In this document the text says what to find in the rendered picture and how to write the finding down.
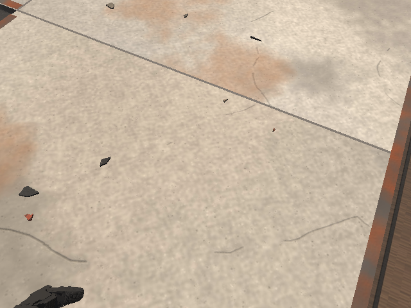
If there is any robot left hand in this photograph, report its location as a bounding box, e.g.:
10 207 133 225
14 285 84 308

